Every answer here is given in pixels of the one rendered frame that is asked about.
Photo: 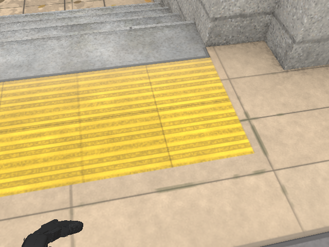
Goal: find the left robot hand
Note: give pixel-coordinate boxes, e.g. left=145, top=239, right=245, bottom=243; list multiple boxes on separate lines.
left=22, top=219, right=83, bottom=247

